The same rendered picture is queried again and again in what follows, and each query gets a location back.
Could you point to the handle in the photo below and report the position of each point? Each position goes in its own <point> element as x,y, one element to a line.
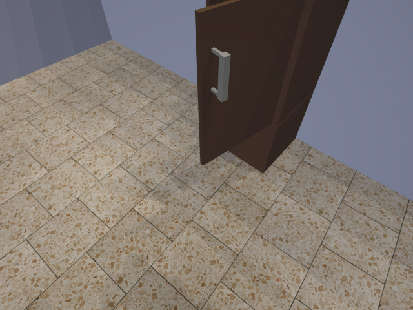
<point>223,75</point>

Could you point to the cupboard door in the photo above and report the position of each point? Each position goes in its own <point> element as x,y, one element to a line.
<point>259,35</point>

